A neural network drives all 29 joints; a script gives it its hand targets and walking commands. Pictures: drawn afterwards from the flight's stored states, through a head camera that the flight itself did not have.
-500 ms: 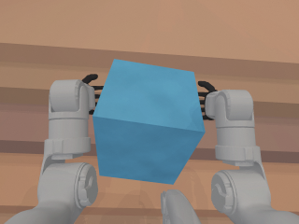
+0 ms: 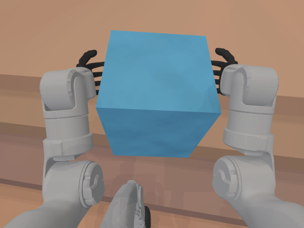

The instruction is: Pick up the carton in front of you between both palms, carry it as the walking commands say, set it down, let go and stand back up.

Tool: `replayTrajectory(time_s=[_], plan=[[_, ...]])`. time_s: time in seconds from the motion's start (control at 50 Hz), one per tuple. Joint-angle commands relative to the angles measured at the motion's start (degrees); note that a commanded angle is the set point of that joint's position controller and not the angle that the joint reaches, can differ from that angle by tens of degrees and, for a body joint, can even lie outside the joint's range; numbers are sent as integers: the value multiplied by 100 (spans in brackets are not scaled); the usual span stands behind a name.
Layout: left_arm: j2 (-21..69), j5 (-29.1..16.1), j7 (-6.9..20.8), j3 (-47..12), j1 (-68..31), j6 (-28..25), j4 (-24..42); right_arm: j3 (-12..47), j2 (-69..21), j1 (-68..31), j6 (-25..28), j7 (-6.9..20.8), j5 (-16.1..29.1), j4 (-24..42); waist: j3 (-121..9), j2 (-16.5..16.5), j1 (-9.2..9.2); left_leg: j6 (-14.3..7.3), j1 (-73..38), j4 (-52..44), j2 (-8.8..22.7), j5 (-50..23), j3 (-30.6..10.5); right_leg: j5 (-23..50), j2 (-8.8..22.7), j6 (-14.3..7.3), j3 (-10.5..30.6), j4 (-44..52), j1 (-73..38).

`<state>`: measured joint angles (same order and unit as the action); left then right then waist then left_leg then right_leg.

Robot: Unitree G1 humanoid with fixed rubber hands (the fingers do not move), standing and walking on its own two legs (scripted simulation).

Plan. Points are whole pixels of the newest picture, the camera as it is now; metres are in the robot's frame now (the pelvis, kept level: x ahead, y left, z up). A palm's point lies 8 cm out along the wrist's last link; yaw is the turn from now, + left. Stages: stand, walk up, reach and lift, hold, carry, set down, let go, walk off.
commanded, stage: carry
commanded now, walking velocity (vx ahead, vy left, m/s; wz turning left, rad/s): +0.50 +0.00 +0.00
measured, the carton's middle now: (154, 102) +0.41 +0.03 +0.12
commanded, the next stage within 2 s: none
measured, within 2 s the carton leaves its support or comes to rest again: neither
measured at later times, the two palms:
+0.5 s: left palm out of the picture +0.74 +0.10 +0.35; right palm out of the picture +0.74 -0.20 +0.35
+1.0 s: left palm out of the picture +1.10 +0.04 +0.50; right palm out of the picture +1.04 -0.25 +0.49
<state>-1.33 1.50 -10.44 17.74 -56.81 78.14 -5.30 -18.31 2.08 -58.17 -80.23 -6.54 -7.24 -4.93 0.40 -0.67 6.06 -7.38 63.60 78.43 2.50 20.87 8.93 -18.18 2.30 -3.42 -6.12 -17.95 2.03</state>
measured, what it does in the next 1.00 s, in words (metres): climbs: right foot 0.13 m higher, then left foot 0.13 m higher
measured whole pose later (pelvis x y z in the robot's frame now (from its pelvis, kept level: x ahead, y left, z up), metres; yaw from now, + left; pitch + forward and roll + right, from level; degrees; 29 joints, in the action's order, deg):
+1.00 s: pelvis +0.68 -0.05 +0.33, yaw -1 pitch +4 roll +4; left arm -2.0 7.5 -7.7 22.5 -57.6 78.5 -13.7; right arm -12.6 0.2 -56.4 -81.5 -13.6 -3.4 -13.8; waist 2.0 1.6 -9.1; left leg -5.4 31.5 48.6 -2.2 21.1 9.5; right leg -16.1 -3.9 -3.9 5.9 -102.2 37.5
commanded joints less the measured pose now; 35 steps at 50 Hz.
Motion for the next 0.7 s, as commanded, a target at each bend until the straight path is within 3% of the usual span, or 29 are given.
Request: replayTrajectory(time_s=[0.0, 0.02, 0.04, 0.06, 0.08, 0.1, 0.12, 0.14, 0.16, 0.2, 0.22, 0.26, 0.28, 0.3, 0.34, 0.36, 0.38, 0.4, 0.42, 0.44, 0.46, 0.48, 0.5, 0.54, 0.56, 0.58, 0.62, 0.66, 0.68], plan=[[5870, -2538, 1894, -2985, -4493, 254, -237, 3102, -5461, -3922, 12, 764, 2232, -436, -3415, 1784, -1133, -121, -4292, -1793, -833, -1193, 849, 9581, 755, -665, -253, -1090, 130], [5952, -2474, 1892, -2827, -4644, 263, -363, 3164, -5623, -4292, 49, 791, 2360, -354, -4126, 1124, -1439, -252, -5558, -2947, -782, -1666, 449, 9561, 524, -396, -229, -2871, 43], [5966, -2337, 1878, -2798, -4673, 268, -418, 3219, -5916, -4185, 63, 850, 2619, -365, -4396, 438, -1861, -345, -6784, -4527, -650, -2906, -288, 7435, 108, -87, -32, -4795, 711], [6058, -2151, 1855, -2729, -4207, 242, -641, 3241, -6178, -3889, 120, 932, 2811, -458, -4054, -919, -1414, -1392, -8116, -4842, 975, -6686, -2971, 591, -800, 311, 542, -7299, 3235], [5919, -1972, 1799, -2475, -3985, 186, -854, 3294, -6365, -4002, 208, 1003, 2960, -474, -4965, -989, -1524, -2134, -8760, -4377, 1686, -7940, -4492, 71, -1197, 314, 1680, -9572, 4115], [5781, -1761, 1766, -2291, -4031, 139, -712, 3440, -6516, -4449, 275, 1041, 3098, -28, -4764, -423, -1567, -1894, -8658, -4398, 1549, -5894, -4495, -89, -912, 65, 1946, -9923, 4843], [5817, -1704, 1710, -2313, -4317, 145, -466, 3505, -6753, -5010, 288, 1100, 3382, 331, -3959, 25, -1323, -1442, -7942, -4619, 1448, -3873, -4252, -31, -581, -105, 1798, -9536, 5167], [5595, -1560, 1626, -2204, -4484, 126, -269, 3642, -6963, -5544, 308, 1145, 3614, 697, -3358, 171, -1135, -1018, -7530, -4877, 1289, -2469, -3804, -63, -282, -182, 1626, -9093, 5511], [5405, -1461, 1542, -2128, -4470, 113, -161, 3701, -7087, -5850, 305, 1206, 3820, 880, -2979, 136, -1122, -828, -7223, -5157, 1276, -1889, -3553, -16, -276, -265, 1414, -8972, 5605], [5085, -1321, 1377, -2078, -4402, 76, -88, 3714, -7149, -6096, 278, 1282, 4061, 969, -2710, 266, -1028, -674, -6839, -5461, 1325, -1630, -3061, -459, -107, -341, 945, -8342, 5490], [5010, -1267, 1315, -2062, -4315, 93, -140, 3609, -7060, -6068, 247, 1299, 4071, 867, -2723, 83, -1224, -844, -7080, -5562, 1409, -2224, -2930, -532, -152, -404, 584, -8864, 5883], [4926, -1124, 1233, -2060, -4057, 175, -467, 3414, -6825, -5701, 167, 1302, 3942, 487, -2566, -245, -1437, -917, -7860, -5788, 1655, -2121, -3025, -1264, 55, -424, 717, -9573, 7275], [4908, -1057, 1208, -2049, -3978, 215, -667, 3296, -6718, -5552, 136, 1305, 3854, 271, -2495, -276, -1414, -803, -8067, -5885, 1655, -1921, -2979, -1618, 219, -446, 892, -9522, 7714], [4910, -958, 1190, -2042, -3904, 229, -836, 3207, -6687, -5427, 112, 1320, 3767, 67, -2312, -173, -1372, -636, -8118, -6105, 1443, -1591, -2596, -1655, 321, -389, 631, -8883, 7843], [4978, -971, 1173, -2099, -3936, 272, -1091, 2959, -6653, -5370, 82, 1377, 3672, -187, -1947, -284, -1083, -433, -6010, -7216, 900, -2132, -1290, -985, 344, -375, -123, -5704, 5185], [5100, -1052, 1178, -2086, -3956, 292, -1175, 2811, -6615, -5325, 43, 1399, 3532, -374, -2176, -752, -857, -386, -5039, -7053, 713, -4268, -551, -411, -6, -499, -578, -4928, 3375], [5245, -1179, 1195, -2121, -3934, 320, -1350, 2666, -6547, -5164, 8, 1414, 3418, -555, -2716, -1361, -557, -328, -5268, -6405, 824, -6851, -242, 221, -337, -585, -839, -4963, 2545], [5456, -1364, 1230, -2225, -3903, 318, -1419, 2598, -6494, -5067, -8, 1412, 3245, -692, -3304, -1667, -68, -149, -5561, -5254, 834, -8423, -117, 547, -569, -568, -930, -4554, 1741], [5735, -1548, 1264, -2288, -4196, 288, -1340, 2546, -6431, -4908, -11, 1391, 3092, -840, -4136, -1312, 240, 73, -5773, -3590, 687, -8478, -243, 25, -562, -902, -78, -3470, 742], [5977, -1781, 1312, -2435, -4211, 239, -1225, 2468, -6436, -4922, 0, 1352, 2948, -757, -4421, -348, 852, 528, -5188, -1402, 254, -6741, -381, 1749, -491, -807, 290, -2026, -522], [6219, -2057, 1387, -2638, -3992, 171, -1149, 2289, -6402, -4290, 48, 1336, 2692, -905, -3850, 752, 209, 838, -2611, 235, -578, -974, -898, 3492, 793, -1225, 3047, -800, -1583], [6574, -2348, 1472, -2746, -4103, 63, -954, 2095, -6153, -4182, 100, 1267, 2436, -737, -4713, 1402, 244, 762, -2087, 2591, -991, -372, -1860, 5665, 1720, -1993, 4687, -1107, -1924], [6809, -2614, 1560, -2811, -4591, 1, -568, 2117, -6075, -4323, 113, 1185, 2250, -659, -4761, 815, 158, 530, -1909, 3128, -791, -525, -2035, 5261, 1534, -1802, 4204, -1568, -1821], [7209, -3099, 1709, -3204, -5512, -106, 263, 2119, -5872, -4597, 185, 1041, 2112, -157, -3788, 280, -235, 304, -1094, 2891, -300, -574, -1740, 2411, 1271, -1215, 3424, -1244, -1133], [7348, -3265, 1759, -3321, -5730, -127, 452, 2138, -5757, -4735, 206, 973, 2075, 37, -3336, 316, -257, 243, -839, 2660, -183, -567, -1629, 1705, 1213, -1051, 3186, -1047, -898], [7401, -3377, 1791, -3365, -5790, -133, 559, 2217, -5599, -4745, 238, 908, 2054, 240, -3020, 207, -189, 209, -582, 2636, -155, -470, -1433, 1431, 1272, -1006, 2990, -891, -853], [7322, -3407, 1802, -3426, -5711, -103, 569, 2294, -5433, -4584, 289, 790, 1935, 326, -2877, 63, -146, 130, -291, 2076, -106, 17, -1092, 1910, 1385, -1050, 2639, -738, -1098], [7061, -3303, 1798, -3357, -5539, -48, 580, 2400, -5295, -4342, 271, 728, 1870, 289, -3121, 479, 111, -55, 863, 3421, -115, 549, -813, 2770, 1625, -1328, 2669, -733, -2023], [6953, -3232, 1791, -3295, -5383, -3, 410, 2430, -5250, -4275, 239, 705, 1821, 193, -3076, 343, 214, -88, 1596, 3629, 22, 879, -938, 2577, 1693, -1297, 2649, -700, -2508]])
